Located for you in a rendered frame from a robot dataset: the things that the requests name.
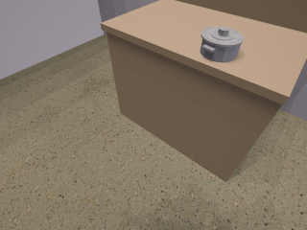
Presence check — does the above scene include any table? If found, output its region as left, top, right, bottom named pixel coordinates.
left=100, top=0, right=307, bottom=182

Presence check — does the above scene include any lid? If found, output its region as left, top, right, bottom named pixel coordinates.
left=201, top=27, right=244, bottom=47

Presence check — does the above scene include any knob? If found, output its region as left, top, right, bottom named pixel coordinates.
left=218, top=26, right=230, bottom=35

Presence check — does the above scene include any pot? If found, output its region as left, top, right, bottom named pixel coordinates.
left=200, top=40, right=241, bottom=62

